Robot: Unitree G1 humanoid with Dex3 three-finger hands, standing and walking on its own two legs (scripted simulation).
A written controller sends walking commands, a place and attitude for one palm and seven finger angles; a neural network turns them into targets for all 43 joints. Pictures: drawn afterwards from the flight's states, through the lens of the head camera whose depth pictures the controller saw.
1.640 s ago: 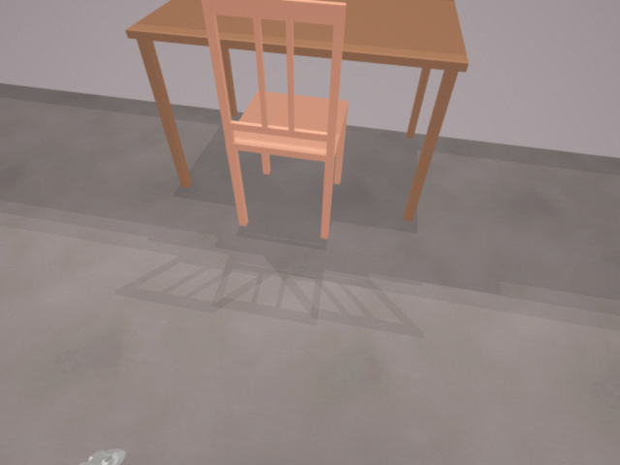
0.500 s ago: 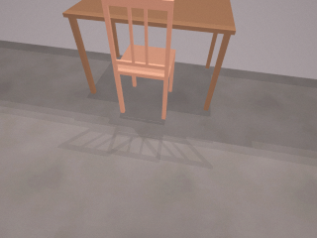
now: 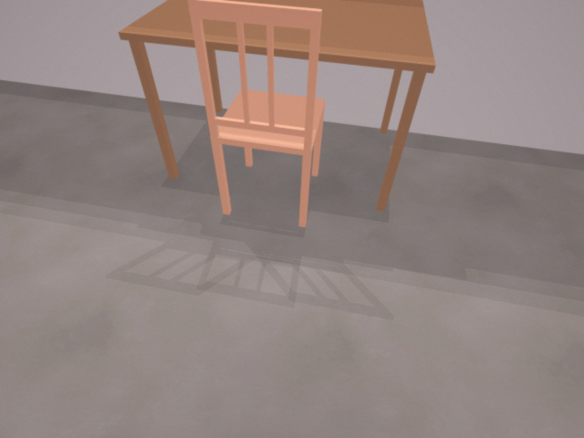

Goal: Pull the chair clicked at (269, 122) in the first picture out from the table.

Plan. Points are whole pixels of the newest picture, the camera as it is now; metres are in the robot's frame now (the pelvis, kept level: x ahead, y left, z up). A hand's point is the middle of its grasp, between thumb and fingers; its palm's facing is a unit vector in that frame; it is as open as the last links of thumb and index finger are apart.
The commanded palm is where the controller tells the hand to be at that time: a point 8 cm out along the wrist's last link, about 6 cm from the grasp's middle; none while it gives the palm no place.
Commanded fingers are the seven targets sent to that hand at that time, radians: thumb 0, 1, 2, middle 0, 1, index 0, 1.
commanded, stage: walk to a spot facing it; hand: left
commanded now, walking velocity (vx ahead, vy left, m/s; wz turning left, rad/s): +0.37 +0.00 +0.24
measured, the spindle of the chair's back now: (243, 76) +1.22 +0.24 -0.07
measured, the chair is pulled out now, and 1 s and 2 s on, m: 0.00 0.00 0.00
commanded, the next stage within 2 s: turn to face it in 0.82 s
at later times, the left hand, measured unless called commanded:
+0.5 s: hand out of the picture +0.16 +0.24 -0.18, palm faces +0.07 -0.99 -0.13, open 7.4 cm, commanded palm none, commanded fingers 0.00 0.90 0.90 -0.20 -0.30 -0.20 -0.30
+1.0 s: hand (194, 315) +0.37 +0.22 -0.18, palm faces +0.14 -0.97 -0.22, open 7.2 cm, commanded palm none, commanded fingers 0.00 0.90 0.90 -0.20 -0.30 -0.20 -0.30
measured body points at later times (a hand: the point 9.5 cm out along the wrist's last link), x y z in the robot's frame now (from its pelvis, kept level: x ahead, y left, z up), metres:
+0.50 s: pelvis +0.14 +0.06 +0.00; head +0.16 +0.08 +0.45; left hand +0.16 +0.29 -0.17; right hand +0.03 -0.14 -0.14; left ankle +0.03 +0.12 -0.74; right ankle +0.22 -0.09 -0.66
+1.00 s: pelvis +0.38 +0.03 -0.01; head +0.38 +0.03 +0.44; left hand +0.37 +0.27 -0.16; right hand +0.46 -0.20 -0.16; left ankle +0.44 +0.19 -0.68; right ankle +0.38 -0.04 -0.74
